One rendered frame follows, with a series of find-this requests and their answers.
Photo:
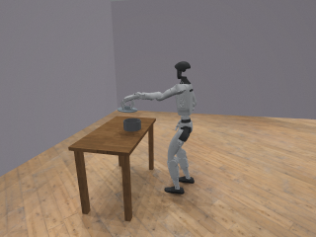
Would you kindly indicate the right robot hand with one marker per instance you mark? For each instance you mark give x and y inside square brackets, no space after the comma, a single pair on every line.
[178,125]

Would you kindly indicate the left robot thigh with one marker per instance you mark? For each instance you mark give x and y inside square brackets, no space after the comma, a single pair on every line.
[176,142]

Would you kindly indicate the lid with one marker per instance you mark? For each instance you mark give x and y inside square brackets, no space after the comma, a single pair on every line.
[132,110]

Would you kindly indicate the left robot hand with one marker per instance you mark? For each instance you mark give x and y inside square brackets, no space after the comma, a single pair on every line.
[126,99]

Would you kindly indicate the robot left forearm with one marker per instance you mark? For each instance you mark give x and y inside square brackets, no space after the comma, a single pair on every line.
[147,96]

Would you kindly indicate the pot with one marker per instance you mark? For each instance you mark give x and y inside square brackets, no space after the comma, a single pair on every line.
[132,124]

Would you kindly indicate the right robot upper arm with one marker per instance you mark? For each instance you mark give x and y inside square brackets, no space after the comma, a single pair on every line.
[194,100]

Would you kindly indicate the left robot upper arm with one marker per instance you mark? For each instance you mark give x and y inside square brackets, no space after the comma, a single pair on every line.
[176,90]

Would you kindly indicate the right robot shin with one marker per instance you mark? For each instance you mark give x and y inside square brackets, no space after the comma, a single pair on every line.
[183,162]

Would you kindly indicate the table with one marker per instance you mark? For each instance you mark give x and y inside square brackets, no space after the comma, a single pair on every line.
[111,139]

